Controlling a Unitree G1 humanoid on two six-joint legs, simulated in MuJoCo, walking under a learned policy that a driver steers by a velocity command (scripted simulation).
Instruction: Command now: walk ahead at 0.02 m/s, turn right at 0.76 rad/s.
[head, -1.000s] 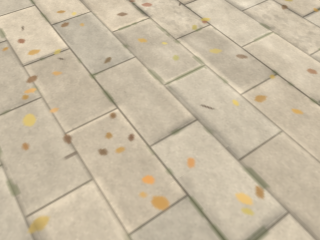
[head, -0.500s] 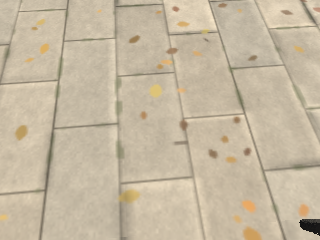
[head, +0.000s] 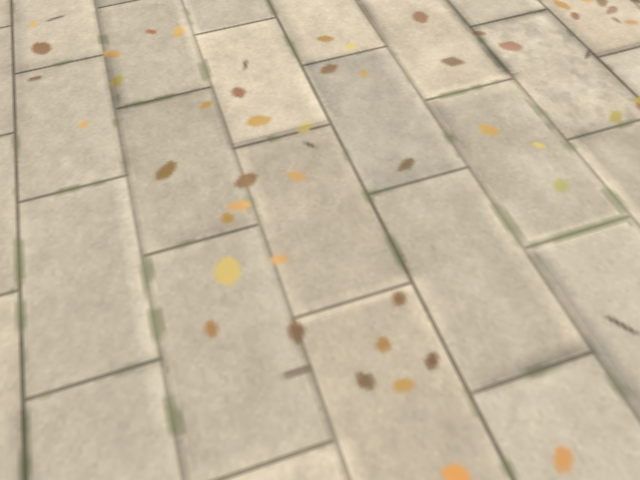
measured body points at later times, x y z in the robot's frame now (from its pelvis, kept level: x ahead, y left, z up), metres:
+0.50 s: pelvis +0.12 -0.01 -0.01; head +0.13 -0.02 +0.44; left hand +0.38 +0.19 -0.09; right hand +0.14 -0.34 -0.09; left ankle +0.18 +0.09 -0.74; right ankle +0.02 -0.12 -0.72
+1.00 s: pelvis +0.39 -0.17 +0.00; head +0.41 -0.17 +0.45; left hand +0.60 +0.04 -0.10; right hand +0.33 -0.45 -0.13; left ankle +0.34 -0.03 -0.64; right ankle +0.32 -0.27 -0.74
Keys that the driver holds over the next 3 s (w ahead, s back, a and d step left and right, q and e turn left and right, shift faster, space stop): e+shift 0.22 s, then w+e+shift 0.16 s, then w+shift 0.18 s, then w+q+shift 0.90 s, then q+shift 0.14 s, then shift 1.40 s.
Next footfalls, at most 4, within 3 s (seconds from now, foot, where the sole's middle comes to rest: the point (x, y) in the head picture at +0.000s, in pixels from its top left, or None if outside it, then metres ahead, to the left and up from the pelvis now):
0.04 right None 0.06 -0.12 -0.77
0.46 left None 0.21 0.07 -0.77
0.84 right None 0.36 -0.28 -0.77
1.30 left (420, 312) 0.82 -0.18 -0.77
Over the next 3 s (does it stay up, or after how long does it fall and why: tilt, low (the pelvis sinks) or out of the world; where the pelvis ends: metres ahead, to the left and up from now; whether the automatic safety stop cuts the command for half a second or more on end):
stays up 1.17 -0.13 0.00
